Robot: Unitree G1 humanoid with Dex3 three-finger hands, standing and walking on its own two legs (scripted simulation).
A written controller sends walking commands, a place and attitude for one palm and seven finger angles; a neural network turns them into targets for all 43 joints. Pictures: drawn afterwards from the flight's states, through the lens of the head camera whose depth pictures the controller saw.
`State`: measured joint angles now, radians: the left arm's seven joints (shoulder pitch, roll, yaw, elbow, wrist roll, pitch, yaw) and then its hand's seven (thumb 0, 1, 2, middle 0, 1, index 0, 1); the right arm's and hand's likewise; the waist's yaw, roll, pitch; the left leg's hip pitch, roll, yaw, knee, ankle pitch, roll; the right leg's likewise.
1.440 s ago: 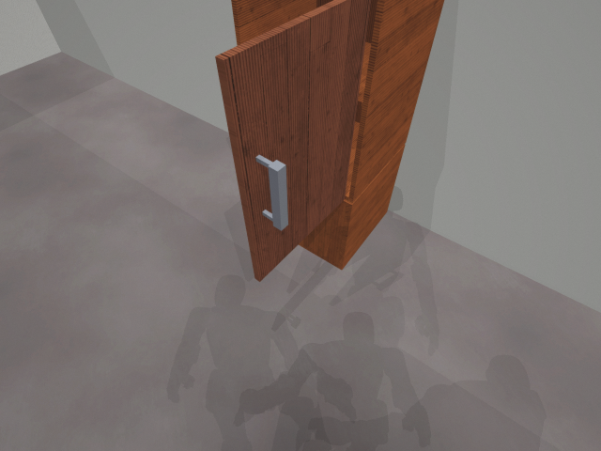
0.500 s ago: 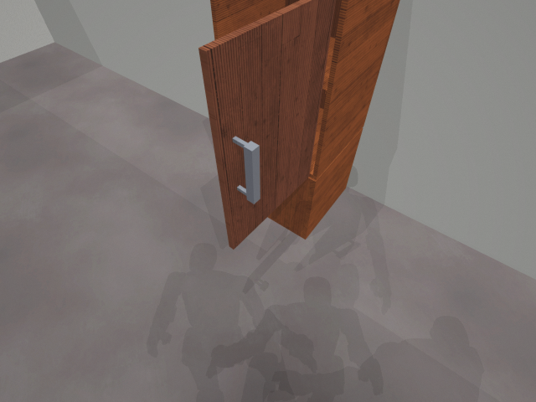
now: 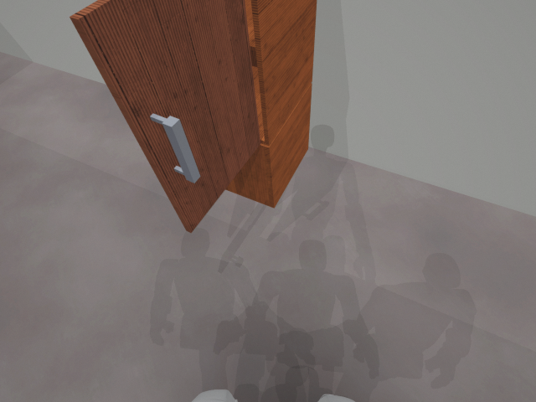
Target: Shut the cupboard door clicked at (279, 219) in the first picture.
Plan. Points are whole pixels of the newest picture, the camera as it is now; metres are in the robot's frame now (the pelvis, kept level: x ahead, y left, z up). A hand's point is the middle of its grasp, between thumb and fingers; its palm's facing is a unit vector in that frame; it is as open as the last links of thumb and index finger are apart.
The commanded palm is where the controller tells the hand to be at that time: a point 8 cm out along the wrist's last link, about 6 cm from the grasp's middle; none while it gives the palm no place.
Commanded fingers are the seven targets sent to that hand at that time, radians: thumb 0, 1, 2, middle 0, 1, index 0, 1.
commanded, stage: walk around to get in front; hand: left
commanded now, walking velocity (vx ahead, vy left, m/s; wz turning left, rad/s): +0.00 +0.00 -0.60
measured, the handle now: (175, 149) +0.56 +0.24 -0.02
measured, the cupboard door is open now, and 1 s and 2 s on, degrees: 87 87 87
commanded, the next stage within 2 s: none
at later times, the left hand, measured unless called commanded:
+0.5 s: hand out of the picture +0.11 +0.21 -0.15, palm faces -0.22 -0.94 -0.26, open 7.4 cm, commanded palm none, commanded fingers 0.00 0.90 0.90 -0.20 -0.30 -0.20 -0.30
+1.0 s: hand (238, 335) +0.23 +0.09 -0.14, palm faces -0.59 -0.75 -0.29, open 7.4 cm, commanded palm none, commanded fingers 0.00 0.90 0.90 -0.20 -0.30 -0.20 -0.30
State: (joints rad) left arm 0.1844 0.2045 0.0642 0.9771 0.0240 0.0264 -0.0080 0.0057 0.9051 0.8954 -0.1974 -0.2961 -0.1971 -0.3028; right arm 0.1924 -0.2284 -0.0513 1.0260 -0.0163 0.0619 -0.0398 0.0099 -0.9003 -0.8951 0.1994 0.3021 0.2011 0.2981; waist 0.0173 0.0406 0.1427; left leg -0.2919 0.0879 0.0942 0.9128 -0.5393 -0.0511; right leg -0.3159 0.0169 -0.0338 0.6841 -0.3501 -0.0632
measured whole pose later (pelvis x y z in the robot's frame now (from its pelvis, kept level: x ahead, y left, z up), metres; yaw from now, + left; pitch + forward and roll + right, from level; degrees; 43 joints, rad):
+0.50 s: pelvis +0.02 +0.01 +0.02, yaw -18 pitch +3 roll +1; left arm 0.25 0.24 0.08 0.93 0.03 0.04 0.01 0.01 0.90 0.90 -0.20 -0.30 -0.20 -0.30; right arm 0.02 -0.20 -0.04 0.88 0.01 0.03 -0.04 0.01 -0.90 -0.90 0.20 0.30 0.20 0.30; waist 0.06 -0.05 0.08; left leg -0.33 -0.02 -0.05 0.61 -0.34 -0.05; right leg -0.30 0.15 0.25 0.49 -0.22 -0.05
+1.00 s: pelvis +0.02 -0.02 +0.01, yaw -37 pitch +1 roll +1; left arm 0.14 0.24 0.05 0.88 0.03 0.03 0.00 0.01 0.91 0.90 -0.20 -0.30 -0.20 -0.30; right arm 0.20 -0.28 -0.06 0.93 -0.01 0.06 -0.03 0.01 -0.90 -0.90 0.20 0.30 0.20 0.30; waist -0.02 0.01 0.13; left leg -0.45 0.09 0.05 1.08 -0.51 -0.08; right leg -0.30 0.01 0.01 0.60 -0.32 -0.03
